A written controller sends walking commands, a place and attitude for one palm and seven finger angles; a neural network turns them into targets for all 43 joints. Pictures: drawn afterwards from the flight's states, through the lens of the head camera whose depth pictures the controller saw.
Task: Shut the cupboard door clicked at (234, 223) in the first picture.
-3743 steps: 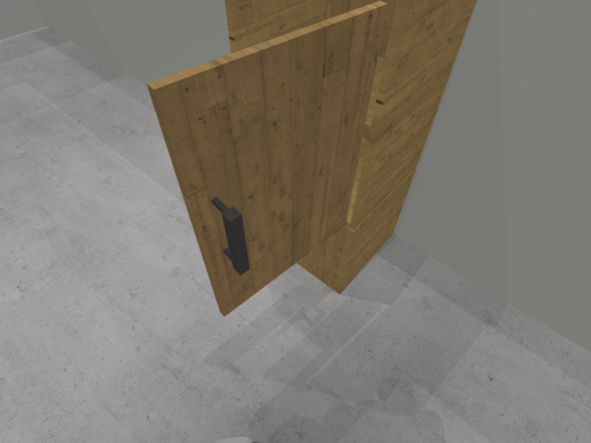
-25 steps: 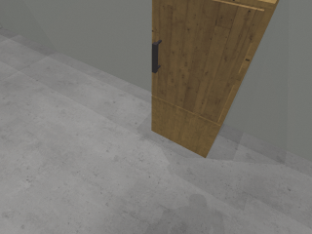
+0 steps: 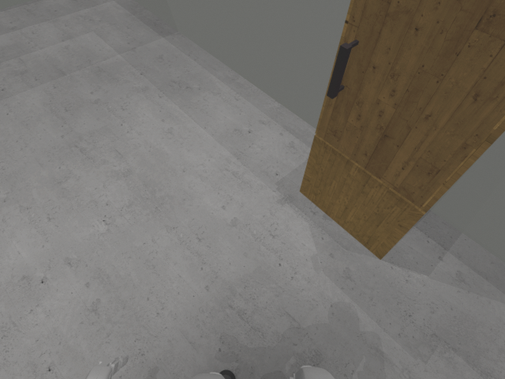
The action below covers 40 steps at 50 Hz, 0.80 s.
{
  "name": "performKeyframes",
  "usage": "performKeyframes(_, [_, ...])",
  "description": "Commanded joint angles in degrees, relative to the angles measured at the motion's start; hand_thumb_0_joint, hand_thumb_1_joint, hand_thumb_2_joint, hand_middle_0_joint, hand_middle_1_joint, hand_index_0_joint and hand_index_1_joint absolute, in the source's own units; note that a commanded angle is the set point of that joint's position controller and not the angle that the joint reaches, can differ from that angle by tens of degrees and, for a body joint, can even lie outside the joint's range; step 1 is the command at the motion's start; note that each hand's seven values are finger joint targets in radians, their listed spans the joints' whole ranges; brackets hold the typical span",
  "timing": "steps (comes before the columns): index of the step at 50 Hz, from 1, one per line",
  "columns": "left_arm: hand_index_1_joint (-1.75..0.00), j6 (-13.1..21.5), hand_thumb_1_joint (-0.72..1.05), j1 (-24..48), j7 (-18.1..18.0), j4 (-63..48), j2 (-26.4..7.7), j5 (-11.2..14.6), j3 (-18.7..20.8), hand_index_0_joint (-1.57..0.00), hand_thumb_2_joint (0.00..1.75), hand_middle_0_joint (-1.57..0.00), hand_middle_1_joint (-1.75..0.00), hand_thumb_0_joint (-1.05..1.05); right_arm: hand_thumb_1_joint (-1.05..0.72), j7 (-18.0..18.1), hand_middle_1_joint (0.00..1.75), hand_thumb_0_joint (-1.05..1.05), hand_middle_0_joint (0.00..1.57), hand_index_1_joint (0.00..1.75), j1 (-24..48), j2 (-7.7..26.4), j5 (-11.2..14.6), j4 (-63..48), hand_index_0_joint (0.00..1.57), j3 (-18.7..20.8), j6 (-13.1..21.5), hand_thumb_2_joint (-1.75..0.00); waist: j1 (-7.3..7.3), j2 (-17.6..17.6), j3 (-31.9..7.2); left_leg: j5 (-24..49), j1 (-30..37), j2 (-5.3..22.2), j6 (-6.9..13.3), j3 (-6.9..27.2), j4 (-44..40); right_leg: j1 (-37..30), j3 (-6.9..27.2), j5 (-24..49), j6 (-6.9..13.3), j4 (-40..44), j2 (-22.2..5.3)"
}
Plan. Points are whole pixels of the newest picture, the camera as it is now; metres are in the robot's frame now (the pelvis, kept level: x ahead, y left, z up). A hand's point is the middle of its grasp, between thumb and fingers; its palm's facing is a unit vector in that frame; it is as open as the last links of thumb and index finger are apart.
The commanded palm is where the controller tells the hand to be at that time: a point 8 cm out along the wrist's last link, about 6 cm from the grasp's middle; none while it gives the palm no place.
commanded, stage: walk to a spot facing it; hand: left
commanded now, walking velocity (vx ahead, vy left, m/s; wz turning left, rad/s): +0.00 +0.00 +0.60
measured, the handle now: (343, 69) +0.89 -0.24 -0.04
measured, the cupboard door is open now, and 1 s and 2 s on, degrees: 0 0 0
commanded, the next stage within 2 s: turn to face it in 1.32 s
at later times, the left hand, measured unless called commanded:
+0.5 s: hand out of the picture -0.04 +0.18 -0.19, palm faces +0.39 -0.88 -0.26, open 7.4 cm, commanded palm none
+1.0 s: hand out of the picture +0.04 +0.16 -0.15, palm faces +0.64 -0.73 -0.25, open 7.4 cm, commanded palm none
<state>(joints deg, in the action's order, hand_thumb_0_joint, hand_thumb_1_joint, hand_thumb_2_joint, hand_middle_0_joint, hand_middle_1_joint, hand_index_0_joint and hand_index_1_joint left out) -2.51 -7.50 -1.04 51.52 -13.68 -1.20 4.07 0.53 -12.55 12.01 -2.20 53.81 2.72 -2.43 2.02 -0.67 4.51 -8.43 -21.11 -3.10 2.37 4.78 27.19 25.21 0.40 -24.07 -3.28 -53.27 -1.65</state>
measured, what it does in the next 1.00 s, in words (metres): walks ahead, turning left: right foot, then left foot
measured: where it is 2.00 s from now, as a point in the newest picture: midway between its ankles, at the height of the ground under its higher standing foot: (190, 338)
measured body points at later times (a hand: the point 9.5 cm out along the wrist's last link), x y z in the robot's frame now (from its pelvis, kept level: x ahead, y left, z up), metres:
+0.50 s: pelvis +0.01 -0.03 -0.02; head +0.06 +0.00 +0.43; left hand -0.06 +0.23 -0.17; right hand +0.22 -0.22 -0.15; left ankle -0.03 +0.09 -0.74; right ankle +0.00 -0.16 -0.73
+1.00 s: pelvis +0.12 -0.01 +0.00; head +0.16 -0.01 +0.45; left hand +0.00 +0.20 -0.13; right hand +0.32 -0.18 -0.15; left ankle +0.04 +0.10 -0.64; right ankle +0.16 -0.11 -0.74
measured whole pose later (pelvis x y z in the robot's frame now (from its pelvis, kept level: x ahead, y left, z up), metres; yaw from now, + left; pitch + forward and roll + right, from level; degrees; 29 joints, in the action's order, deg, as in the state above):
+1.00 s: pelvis +0.12 -0.01 +0.00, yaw +41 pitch +1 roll +1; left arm 3.2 -17.5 -0.6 52.2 -10.0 -1.6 2.7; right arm -2.4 -13.4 13.4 -2.0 54.4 4.2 -2.6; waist 1.6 -1.0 2.8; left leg -16.6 -33.6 2.2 -0.5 -0.8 67.7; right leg 9.4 -12.6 -17.3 0.7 -26.1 -5.1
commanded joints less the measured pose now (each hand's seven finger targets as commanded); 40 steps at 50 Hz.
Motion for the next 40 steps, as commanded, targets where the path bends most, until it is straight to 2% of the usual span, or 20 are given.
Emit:
performKeyframes(1, [-0.30, 0.9, 0.90, -3.8, -0.2, -4.3, -4.1, 0.0, 1.1, -0.20, 0.90, -0.20, -0.30, 0.00, -0.90, 0.4, 0.30, 0.00, 0.20, 0.30, -1.1, 12.2, 0.1, -4.3, 0.20, 3.9, 0.3, -0.90, -0.52, -9.3, -8.0, -0.3, 7.5, 12.4, 6.4, 19.4, -8.8, -3.1, -0.5, -0.8, 0.4, 10.0, 1.9])
performKeyframes(4, [-0.30, 1.4, 0.90, -11.1, -0.6, -3.2, -6.8, 0.0, 1.9, -0.20, 0.90, -0.20, -0.30, 0.00, -0.90, 0.0, 0.30, 0.00, 0.20, 0.30, 2.8, 10.6, 0.9, -6.4, 0.20, 4.0, -0.2, -0.90, -4.22, -6.3, -8.6, -6.4, -4.0, 6.8, 1.8, 16.3, -3.7, -19.9, -0.3, 7.3, 1.7, 29.0, 1.4])
performKeyframes(5, [-0.30, 1.9, 0.90, -12.2, -1.0, -3.6, -11.1, -0.7, 2.9, -0.20, 0.90, -0.20, -0.30, 0.00, -0.90, -0.4, 0.30, 0.00, 0.20, 0.30, 2.3, 7.3, 1.4, -7.1, 0.20, 3.8, -0.4, -0.90, -4.71, 5.6, -7.3, -16.2, -13.9, 0.2, -2.3, 9.4, 8.1, -24.8, 13.4, -1.3, 6.0, 38.6, -10.5])
performKeyframes(6, [-0.30, 1.9, 0.90, -8.7, -1.2, -5.0, -14.5, -1.2, 3.1, -0.20, 0.90, -0.20, -0.30, 0.00, -0.90, -0.6, 0.30, 0.00, 0.20, 0.30, 2.5, 5.8, 1.1, -8.1, 0.20, 3.8, -0.1, -0.90, -4.36, 15.3, -3.6, -23.4, -17.8, -4.1, -5.0, -0.2, 26.9, -18.0, 26.1, -2.4, 12.7, 43.6, -25.4])
performKeyframes(7, [-0.30, 1.9, 0.90, -4.4, -1.4, -6.4, -13.5, -0.6, 2.6, -0.20, 0.90, -0.20, -0.30, 0.00, -0.90, -1.0, 0.30, 0.00, 0.20, 0.30, 1.6, 8.1, 0.4, -8.0, 0.20, 4.2, -0.4, -0.90, -1.97, 7.6, -3.2, -23.3, -13.5, -0.4, -4.3, 1.3, 37.1, -10.2, 22.0, 1.9, 14.5, 41.4, -26.0])
performKeyframes(9, [-0.30, 2.8, 0.90, -1.5, -1.4, -6.4, -8.7, -0.4, 1.6, -0.20, 0.90, -0.20, -0.30, 0.00, -0.90, -1.4, 0.30, 0.00, 0.20, 0.30, 1.5, 6.9, 0.5, -6.7, 0.20, 3.7, -0.7, -0.90, 0.12, 10.9, -2.1, -18.0, -15.4, 2.7, -4.9, -0.1, 43.7, -13.5, 11.8, 22.9, 12.8, 34.4, -18.3])
performKeyframes(11, [-0.30, 3.2, 0.90, -3.1, -1.4, -6.0, -7.9, -0.4, 1.3, -0.20, 0.90, -0.20, -0.30, 0.00, -0.90, -1.8, 0.30, 0.00, 0.20, 0.30, 2.3, 6.2, 1.0, -6.9, 0.20, 3.1, -0.9, -0.90, -0.12, 11.6, -3.5, -15.8, -14.2, 3.3, -5.8, -2.7, 41.4, -17.9, 3.4, 38.2, 11.4, 30.4, -15.9])
performKeyframes(17, [-0.30, 2.8, 0.90, -11.7, -1.3, -3.7, -10.8, -0.7, 2.5, -0.20, 0.90, -0.20, -0.30, 0.00, -0.90, -2.3, 0.30, 0.00, 0.20, 0.30, 9.7, 4.5, 1.3, -8.9, 0.20, 1.5, -0.8, -0.90, -4.67, 12.1, -5.2, -17.5, -8.3, 3.1, -5.3, -8.8, 22.3, -25.9, -1.3, 49.7, 9.9, 26.3, -16.8])
performKeyframes(19, [-0.30, 2.7, 0.90, -12.0, -1.3, -3.6, -11.6, -0.8, 2.9, -0.20, 0.90, -0.20, -0.30, 0.00, -0.90, -2.2, 0.30, 0.00, 0.20, 0.30, 9.5, 4.7, 1.5, -8.9, 0.20, 1.3, -0.5, -0.90, -4.63, 14.0, -5.5, -17.0, -4.9, 3.2, -4.5, -9.7, 16.7, -25.3, -2.0, 49.8, 9.7, 24.7, -17.8])
performKeyframes(21, [-0.30, 2.6, 0.90, -11.3, -1.0, -3.7, -11.7, -0.6, 3.1, -0.20, 0.90, -0.20, -0.30, 0.00, -0.90, -2.1, 0.30, 0.00, 0.20, 0.30, 6.7, 5.4, 1.3, -8.2, 0.20, 1.5, -0.1, -0.90, -2.78, 12.5, -6.3, -11.6, 2.0, 2.1, -3.7, -11.1, 7.7, -22.7, -4.5, 49.1, 7.7, 20.4, -17.1])
performKeyframes(22, [-0.30, 2.6, 0.90, -10.8, -0.8, -3.7, -11.4, -0.2, 3.0, -0.20, 0.90, -0.20, -0.30, 0.00, -0.90, -2.1, 0.30, 0.00, 0.20, 0.30, 3.0, 7.1, 1.1, -7.4, 0.20, 1.9, 0.3, -0.90, -0.72, 9.6, -8.4, -5.8, 10.3, 2.3, -2.7, -10.2, 0.4, -18.7, -7.0, 44.6, 5.4, 14.3, -16.1])
performKeyframes(23, [-0.30, 2.4, 0.90, -11.5, -0.4, -4.8, -9.3, 0.3, 2.7, -0.20, 0.90, -0.20, -0.30, 0.00, -0.90, -2.0, 0.30, 0.00, 0.20, 0.30, -1.4, 12.0, 0.5, -6.4, 0.20, 3.0, 1.0, -0.90, 1.56, -3.0, -12.2, 7.3, 22.8, 11.2, 1.2, 0.7, -3.3, -6.9, -10.1, 27.5, 1.9, 3.2, -12.0])
performKeyframes(24, [-0.30, 2.5, 0.90, -8.8, 0.1, -7.7, -5.5, 0.3, 1.1, -0.20, 0.90, -0.20, -0.30, 0.00, -0.90, -1.5, 0.30, 0.00, 0.20, 0.30, -6.4, 18.4, 0.3, -5.5, 0.20, 4.6, 1.0, -0.90, 4.20, -18.8, -13.3, 23.6, 30.1, 26.0, 10.5, 20.3, -4.1, 9.6, -9.8, -14.0, -0.9, -9.4, -4.6])
performKeyframes(25, [-0.30, 1.9, 0.90, -3.6, -0.1, -9.5, -6.7, -0.5, 1.1, -0.20, 0.90, -0.20, -0.30, 0.00, -0.90, -1.1, 0.30, 0.00, 0.20, 0.30, -9.2, 17.7, 0.6, -4.0, 0.20, 4.3, 0.8, -0.90, 5.67, -11.7, -11.4, 9.6, 26.0, 26.5, 12.5, 20.1, -6.0, 12.2, -3.7, -15.1, 0.0, -11.5, -5.1])
performKeyframes(28, [-0.30, 2.1, 0.90, -0.3, 1.1, -8.1, -6.4, -0.4, 1.7, -0.20, 0.90, -0.20, -0.30, 0.00, -0.90, 0.0, 0.30, 0.00, 0.20, 0.30, -1.4, 13.8, 0.1, -6.6, 0.20, 3.1, 1.6, -0.90, 2.35, -10.5, -3.1, -14.7, 13.5, 19.4, 9.0, 17.4, -10.4, 12.9, -0.8, -3.7, 0.2, -11.6, -5.6])
performKeyframes(31, [-0.30, 2.2, 0.90, -3.3, 2.2, -6.6, -5.6, -0.4, 1.7, -0.20, 0.90, -0.20, -0.30, 0.00, -0.90, -0.1, 0.30, 0.00, 0.20, 0.30, 1.2, 13.3, 0.2, -7.3, 0.20, 2.8, 2.3, -0.90, -0.07, -9.1, -2.3, -18.4, 9.0, 15.2, 7.4, 13.6, -11.9, 8.3, -2.3, 0.6, -0.1, -3.9, -4.2])
performKeyframes(36, [-0.30, 2.9, 0.90, -5.4, 2.7, -6.6, -5.0, -0.5, 1.4, -0.20, 0.90, -0.20, -0.30, 0.00, -0.90, -0.5, 0.30, 0.00, 0.20, 0.30, 1.5, 13.4, 0.2, -6.7, 0.20, 3.3, 2.4, -0.90, -1.48, -8.7, -1.9, -24.4, 2.4, 12.6, 6.8, 13.8, -10.7, -3.0, -5.6, 3.9, -0.3, 11.7, -0.5])
performKeyframes(38, [-0.30, 3.5, 0.90, -11.5, 2.7, -4.8, -5.8, -0.7, 1.9, -0.20, 0.90, -0.20, -0.30, 0.00, -0.90, -0.6, 0.30, 0.00, 0.20, 0.30, 3.5, 12.6, 0.4, -6.9, 0.20, 3.3, 2.2, -0.90, -4.69, -6.8, -2.7, -27.8, -5.4, 9.9, 5.3, 12.6, -5.4, -15.4, -6.8, 6.8, -0.2, 18.7, 1.6])
performKeyframes(39, [-0.30, 4.2, 0.90, -16.8, 2.4, -3.6, -7.9, -0.9, 2.7, -0.20, 0.90, -0.20, -0.30, 0.00, -0.90, -0.6, 0.30, 0.00, 0.20, 0.30, 4.7, 10.3, 0.8, -7.6, 0.20, 2.9, 2.4, -0.90, -7.67, -0.2, -3.8, -28.3, -13.6, 5.7, 3.4, 9.2, 3.6, -26.1, -2.4, 2.8, 0.5, 25.9, -1.4])
performKeyframes(40, [-0.30, 5.0, 0.90, -22.2, 1.3, -2.7, -13.2, -1.7, 3.8, -0.20, 0.90, -0.20, -0.30, 0.00, -0.90, -0.8, 0.30, 0.00, 0.20, 0.30, 3.6, 5.5, 1.5, -8.8, 0.20, 1.8, 2.8, -0.90, -10.12, 17.2, -6.8, -28.6, -24.1, -1.7, -0.4, -0.6, 23.9, -34.8, 17.9, -14.1, 5.3, 37.6, -17.9])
